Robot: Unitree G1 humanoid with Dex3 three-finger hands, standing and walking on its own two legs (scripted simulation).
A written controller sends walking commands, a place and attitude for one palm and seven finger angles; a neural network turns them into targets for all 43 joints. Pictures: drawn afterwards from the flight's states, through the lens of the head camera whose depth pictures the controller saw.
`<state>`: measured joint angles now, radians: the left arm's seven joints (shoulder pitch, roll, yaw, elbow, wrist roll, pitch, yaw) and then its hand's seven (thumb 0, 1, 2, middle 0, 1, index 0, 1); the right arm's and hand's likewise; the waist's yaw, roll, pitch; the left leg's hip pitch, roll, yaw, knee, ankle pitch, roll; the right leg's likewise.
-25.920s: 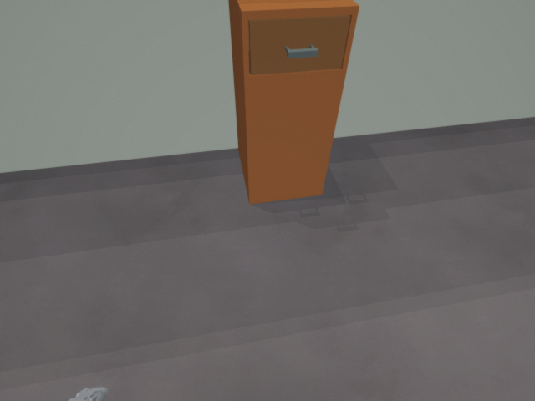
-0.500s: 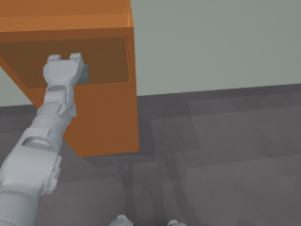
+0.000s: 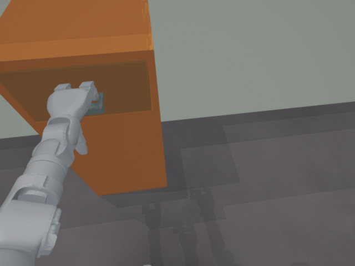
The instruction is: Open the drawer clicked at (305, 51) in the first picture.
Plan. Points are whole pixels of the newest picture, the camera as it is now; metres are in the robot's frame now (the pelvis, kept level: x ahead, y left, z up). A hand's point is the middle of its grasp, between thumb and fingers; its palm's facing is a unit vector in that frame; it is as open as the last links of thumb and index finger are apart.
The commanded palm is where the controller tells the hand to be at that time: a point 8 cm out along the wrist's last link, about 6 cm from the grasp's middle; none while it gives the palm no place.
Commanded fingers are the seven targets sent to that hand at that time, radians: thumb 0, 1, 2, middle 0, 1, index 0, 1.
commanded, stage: lift the fingers back up to retry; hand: left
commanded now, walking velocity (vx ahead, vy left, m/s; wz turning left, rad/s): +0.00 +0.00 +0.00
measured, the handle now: (83, 103) +0.51 +0.23 +0.04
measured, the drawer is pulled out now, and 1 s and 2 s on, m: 0.00 0.00 0.00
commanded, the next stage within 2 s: re-aim the fingers above the handle in 0.30 s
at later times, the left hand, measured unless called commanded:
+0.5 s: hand (78, 105) +0.46 +0.21 +0.10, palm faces -0.06 -0.03 -1.00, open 13.8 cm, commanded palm +0.44 +0.22 +0.16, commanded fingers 0.00 -0.50 0.30 -0.30 -1.20 -0.30 -1.20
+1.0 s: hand (77, 103) +0.47 +0.22 +0.09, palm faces -0.05 -0.03 -1.00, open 13.8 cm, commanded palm +0.45 +0.22 +0.16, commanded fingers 0.00 -0.50 0.30 -0.30 -1.20 -0.30 -1.20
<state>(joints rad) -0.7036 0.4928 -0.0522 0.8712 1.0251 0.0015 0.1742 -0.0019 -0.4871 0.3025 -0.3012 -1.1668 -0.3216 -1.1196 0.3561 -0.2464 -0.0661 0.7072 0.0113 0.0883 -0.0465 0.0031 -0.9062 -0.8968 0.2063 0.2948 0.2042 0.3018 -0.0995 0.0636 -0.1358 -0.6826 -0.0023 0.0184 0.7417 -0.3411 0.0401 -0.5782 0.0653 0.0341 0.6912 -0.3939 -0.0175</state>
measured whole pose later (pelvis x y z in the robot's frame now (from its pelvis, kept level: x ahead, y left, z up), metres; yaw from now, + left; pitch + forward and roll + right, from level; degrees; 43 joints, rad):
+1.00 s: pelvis +0.00 -0.01 +0.01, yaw +0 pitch +14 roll -1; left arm -0.80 0.52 -0.05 0.94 1.03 -0.02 0.13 0.00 -0.49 0.30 -0.32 -1.20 -0.33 -1.21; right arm 0.35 -0.26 -0.05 0.70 0.04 0.13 -0.05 0.00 -0.91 -0.90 0.21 0.29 0.20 0.30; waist -0.09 0.06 -0.13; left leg -0.60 0.00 0.02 0.67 -0.31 0.03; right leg -0.51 0.07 0.04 0.65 -0.37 -0.03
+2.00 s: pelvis -0.01 -0.01 +0.01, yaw +1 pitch +12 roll -1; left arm -0.81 0.46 -0.14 0.90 1.02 0.00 0.13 0.00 -0.49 0.30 -0.32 -1.20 -0.32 -1.21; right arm 0.33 -0.27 -0.06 0.71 0.03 0.11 -0.06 0.00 -0.91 -0.90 0.21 0.29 0.20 0.30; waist -0.08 0.05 -0.12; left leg -0.58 -0.01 0.01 0.66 -0.29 0.03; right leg -0.48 0.05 0.02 0.64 -0.37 -0.03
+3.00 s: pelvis -0.01 -0.02 +0.00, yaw +1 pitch +13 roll +0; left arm -0.77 0.43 -0.10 0.97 1.05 0.06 0.24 0.00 -0.49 0.30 -0.32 -1.20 -0.32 -1.21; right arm 0.30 -0.25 -0.05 0.70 0.03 0.12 -0.04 0.00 -0.91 -0.90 0.21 0.29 0.20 0.30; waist -0.08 0.05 -0.13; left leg -0.61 -0.01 0.01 0.69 -0.31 0.02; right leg -0.53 0.06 0.02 0.68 -0.38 -0.04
